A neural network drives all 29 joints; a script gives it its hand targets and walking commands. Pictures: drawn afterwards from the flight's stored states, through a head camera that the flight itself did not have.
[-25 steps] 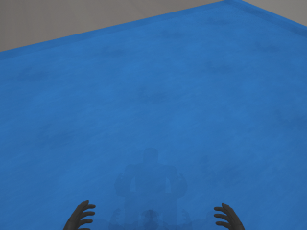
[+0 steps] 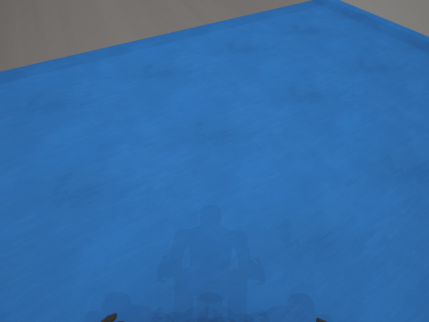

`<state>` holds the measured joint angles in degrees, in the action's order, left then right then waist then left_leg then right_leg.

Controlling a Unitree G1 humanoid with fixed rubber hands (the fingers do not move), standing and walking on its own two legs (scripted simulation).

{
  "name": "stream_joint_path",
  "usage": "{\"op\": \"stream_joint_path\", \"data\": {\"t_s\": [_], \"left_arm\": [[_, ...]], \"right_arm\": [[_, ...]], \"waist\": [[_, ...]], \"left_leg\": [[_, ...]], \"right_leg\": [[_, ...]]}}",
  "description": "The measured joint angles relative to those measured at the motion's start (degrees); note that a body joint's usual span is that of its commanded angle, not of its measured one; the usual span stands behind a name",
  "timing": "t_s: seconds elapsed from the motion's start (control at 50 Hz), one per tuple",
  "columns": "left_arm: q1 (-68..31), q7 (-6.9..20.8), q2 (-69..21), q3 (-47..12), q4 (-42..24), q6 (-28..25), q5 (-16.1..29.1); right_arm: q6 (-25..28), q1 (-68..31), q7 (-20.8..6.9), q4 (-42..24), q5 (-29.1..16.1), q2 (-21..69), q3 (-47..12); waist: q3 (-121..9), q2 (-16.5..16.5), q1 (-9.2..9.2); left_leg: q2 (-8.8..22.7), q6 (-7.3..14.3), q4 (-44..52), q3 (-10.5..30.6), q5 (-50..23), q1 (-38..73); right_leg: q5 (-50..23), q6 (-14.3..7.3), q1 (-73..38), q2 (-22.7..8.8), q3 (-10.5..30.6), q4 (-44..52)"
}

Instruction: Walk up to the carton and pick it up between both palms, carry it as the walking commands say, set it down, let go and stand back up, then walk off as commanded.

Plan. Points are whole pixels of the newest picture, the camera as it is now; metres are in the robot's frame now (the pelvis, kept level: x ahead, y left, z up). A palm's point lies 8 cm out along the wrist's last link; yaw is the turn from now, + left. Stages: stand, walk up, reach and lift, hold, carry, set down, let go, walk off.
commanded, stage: stand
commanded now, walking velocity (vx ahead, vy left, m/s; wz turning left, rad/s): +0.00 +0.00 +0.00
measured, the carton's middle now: out of the picture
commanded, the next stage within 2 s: walk up in 0.58 s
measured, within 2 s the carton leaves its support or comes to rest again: neither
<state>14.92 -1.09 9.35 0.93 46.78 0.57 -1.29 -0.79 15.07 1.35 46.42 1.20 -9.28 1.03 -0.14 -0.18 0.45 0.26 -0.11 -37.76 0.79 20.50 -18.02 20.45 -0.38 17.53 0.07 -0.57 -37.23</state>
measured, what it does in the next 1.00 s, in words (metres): lifts its right foot, turning right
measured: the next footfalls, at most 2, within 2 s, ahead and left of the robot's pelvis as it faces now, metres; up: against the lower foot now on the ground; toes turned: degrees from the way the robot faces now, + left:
right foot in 1.26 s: +0.08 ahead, -0.35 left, +0.00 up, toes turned -37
left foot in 1.62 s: +0.35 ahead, -0.27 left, +0.00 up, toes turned -47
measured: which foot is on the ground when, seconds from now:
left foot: down 0.00-1.00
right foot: down 0.00-0.82, up 0.84-1.00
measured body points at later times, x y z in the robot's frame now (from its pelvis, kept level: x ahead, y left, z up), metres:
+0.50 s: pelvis +0.01 +0.01 +0.01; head +0.03 +0.01 +0.46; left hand +0.04 +0.23 -0.15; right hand +0.04 -0.21 -0.14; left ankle -0.01 +0.12 -0.72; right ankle -0.01 -0.12 -0.72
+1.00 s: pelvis +0.00 -0.01 +0.01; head +0.03 -0.01 +0.45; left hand +0.13 +0.24 -0.14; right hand +0.02 -0.26 -0.14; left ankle -0.01 +0.12 -0.72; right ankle +0.02 -0.16 -0.66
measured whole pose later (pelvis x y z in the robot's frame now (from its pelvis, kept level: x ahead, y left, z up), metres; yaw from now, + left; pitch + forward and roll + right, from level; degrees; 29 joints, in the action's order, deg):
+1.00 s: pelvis +0.00 -0.01 +0.01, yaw -15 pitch -1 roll +2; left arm 11.4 4.5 15.9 5.8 53.2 5.1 -4.6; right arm 3.8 11.0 5.9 56.3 4.7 -8.4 3.4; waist 4.2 -2.5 -1.2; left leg 5.6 -0.9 -31.7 -13.4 20.7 -9.2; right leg 19.8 4.5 35.2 -5.8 -0.5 -63.7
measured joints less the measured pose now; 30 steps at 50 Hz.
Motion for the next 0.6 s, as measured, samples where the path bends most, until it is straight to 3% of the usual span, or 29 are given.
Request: {"op": "stream_joint_path", "data": {"t_s": [0.6], "left_arm": [[1.18, -1.08, -2.19, 0.7, 13.18, -0.96, 0.33]], "right_arm": [[1.21, 1.19, 1.14, 13.37, -0.36, 2.52, 0.67]], "waist": [[2.25, -0.34, -0.77]], "left_leg": [[-0.42, 0.68, 8.38, -0.63, -2.77, 6.85]], "right_leg": [[-3.18, 0.8, -6.91, -0.45, 0.6, 8.84]]}}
